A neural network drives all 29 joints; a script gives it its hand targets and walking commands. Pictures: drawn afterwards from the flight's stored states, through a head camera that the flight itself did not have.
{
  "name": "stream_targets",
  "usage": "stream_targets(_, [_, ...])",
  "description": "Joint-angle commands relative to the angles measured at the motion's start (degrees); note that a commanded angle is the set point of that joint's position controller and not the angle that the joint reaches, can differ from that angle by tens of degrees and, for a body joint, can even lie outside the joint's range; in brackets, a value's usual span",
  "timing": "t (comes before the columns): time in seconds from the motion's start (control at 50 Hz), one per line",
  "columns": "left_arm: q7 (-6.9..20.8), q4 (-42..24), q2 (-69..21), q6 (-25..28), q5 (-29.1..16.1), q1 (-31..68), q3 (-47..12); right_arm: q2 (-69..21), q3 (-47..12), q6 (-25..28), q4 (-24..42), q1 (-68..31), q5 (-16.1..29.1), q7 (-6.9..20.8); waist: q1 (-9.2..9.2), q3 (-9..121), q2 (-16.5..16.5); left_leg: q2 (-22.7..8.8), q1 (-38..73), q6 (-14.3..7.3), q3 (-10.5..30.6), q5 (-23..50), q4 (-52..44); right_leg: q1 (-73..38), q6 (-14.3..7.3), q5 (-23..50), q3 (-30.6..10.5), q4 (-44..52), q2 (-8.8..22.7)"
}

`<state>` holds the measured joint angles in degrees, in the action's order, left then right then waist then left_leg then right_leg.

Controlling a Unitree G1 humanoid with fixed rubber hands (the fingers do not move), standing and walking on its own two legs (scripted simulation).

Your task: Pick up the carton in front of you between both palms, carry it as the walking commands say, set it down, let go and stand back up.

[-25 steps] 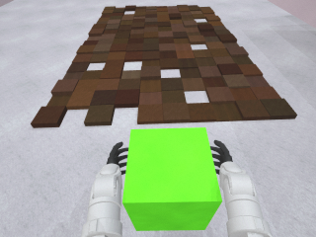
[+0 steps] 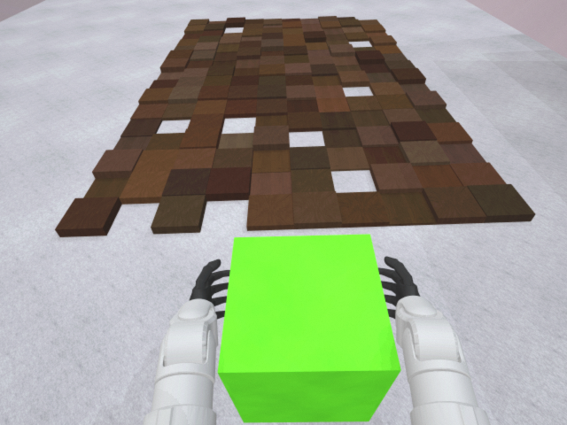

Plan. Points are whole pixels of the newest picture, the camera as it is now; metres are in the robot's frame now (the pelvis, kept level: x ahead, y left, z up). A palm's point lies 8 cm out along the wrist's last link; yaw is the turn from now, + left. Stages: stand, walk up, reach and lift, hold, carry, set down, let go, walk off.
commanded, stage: reach and lift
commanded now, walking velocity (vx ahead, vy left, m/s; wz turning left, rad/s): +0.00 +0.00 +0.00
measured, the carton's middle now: (304, 332) +0.28 +0.00 -0.04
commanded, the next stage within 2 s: hold in 0.20 s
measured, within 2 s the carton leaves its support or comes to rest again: neither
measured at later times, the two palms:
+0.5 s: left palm (200, 306) +0.28 +0.15 +0.05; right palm (413, 305) +0.28 -0.15 +0.05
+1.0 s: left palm (200, 304) +0.28 +0.15 +0.05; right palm (412, 302) +0.28 -0.15 +0.05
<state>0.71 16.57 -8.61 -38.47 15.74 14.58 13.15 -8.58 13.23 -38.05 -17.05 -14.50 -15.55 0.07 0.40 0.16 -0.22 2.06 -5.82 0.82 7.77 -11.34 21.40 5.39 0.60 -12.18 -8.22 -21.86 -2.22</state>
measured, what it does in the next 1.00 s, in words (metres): stands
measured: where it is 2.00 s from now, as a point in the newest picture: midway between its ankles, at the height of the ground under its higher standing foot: outside the picture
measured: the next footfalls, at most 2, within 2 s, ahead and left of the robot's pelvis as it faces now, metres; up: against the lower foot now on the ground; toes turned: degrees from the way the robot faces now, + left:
left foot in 1.62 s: +0.22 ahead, +0.09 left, +0.00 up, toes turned +7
right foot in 2.00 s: +0.55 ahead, -0.12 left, +0.00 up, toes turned -12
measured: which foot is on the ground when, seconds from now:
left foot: down 0.00-1.00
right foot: down 0.00-1.00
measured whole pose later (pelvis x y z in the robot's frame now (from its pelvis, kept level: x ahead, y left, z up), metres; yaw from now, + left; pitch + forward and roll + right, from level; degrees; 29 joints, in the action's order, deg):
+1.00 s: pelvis -0.01 +0.00 +0.00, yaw +0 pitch -7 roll +0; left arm 1.1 13.3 -9.0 -43.6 16.1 16.1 13.3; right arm -8.9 13.6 -43.2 -13.5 -15.8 -16.2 0.7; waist 0.1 -1.1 -0.2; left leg 2.0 -2.8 0.7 7.4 -10.5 20.2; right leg 2.3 0.6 -11.3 -7.8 -20.7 -2.0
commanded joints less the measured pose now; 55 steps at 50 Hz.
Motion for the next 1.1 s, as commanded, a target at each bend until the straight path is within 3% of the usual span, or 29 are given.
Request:
stream_targets(0.0, [13.0, -2.3, -53.6, 1.3, -13.7, 25.1, -31.0, -53.8, -31.2, 1.2, 2.7, -25.6, 13.9, 13.5, -0.01, 14.5, 0.1, 3.7, 5.6, 0.4, -3.8, 14.7, -2.0, -3.3, 0.9, 15.2, 3.7, 2.6, -3.6])
stream_targets(0.18, [13.1, -4.0, -53.3, 0.2, -14.4, 25.5, -31.7, -53.4, -31.9, 0.1, 4.4, -26.0, 14.4, 13.5, -0.12, 13.6, 0.1, 3.7, 5.8, 0.4, -3.8, 13.4, -2.5, -3.6, 0.9, 13.9, 3.7, 3.1, -3.6])
stream_targets(0.28, [12.6, -8.7, -53.2, -1.9, -16.5, 25.8, -35.1, -53.0, -34.8, -2.0, 9.0, -26.1, 16.2, 13.1, -0.53, 15.5, 0.1, 3.7, 7.8, 0.6, -3.5, 15.8, -3.1, -5.8, 1.0, 16.5, 3.6, 3.8, -3.6])
stream_targets(0.4, [12.6, -4.5, -51.0, -4.0, -13.7, 26.0, -30.4, -50.4, -30.6, -4.1, 5.3, -26.8, 13.9, 13.5, -0.2, 7.6, 0.2, 3.4, 4.9, 0.2, -4.0, 6.0, -4.6, -2.5, 0.5, 6.2, 4.2, 5.2, -3.2])
stream_targets(0.66, [13.1, -3.3, -52.9, -3.3, -14.1, 31.6, -30.7, -52.2, -30.6, -3.3, 3.8, -32.3, 13.9, 14.1, -0.46, 10.7, 0.2, 3.3, 5.1, 0.2, -4.3, 4.0, -3.7, -2.3, 0.2, 4.3, 4.5, 4.3, -3.1])
stream_targets(1.06, [12.8, -5.9, -52.1, -3.6, -14.5, 27.5, -31.3, -51.7, -31.3, -3.8, 6.5, -28.1, 14.5, 13.5, -0.24, 11.9, 0.1, 3.5, 7.0, 0.3, -4.0, 11.0, -3.8, -4.7, 0.7, 11.7, 4.1, 4.4, -3.3])
stream_targets(1.08, [12.8, -6.0, -52.2, -3.9, -15.0, 28.1, -32.1, -51.5, -31.6, -4.0, 7.4, -29.3, 15.3, 13.6, -0.51, 12.9, 0.0, -6.5, 0.4, -0.5, -3.7, 3.5, 1.5, 1.8, -0.4, 4.6, 2.4, -0.4, 6.7])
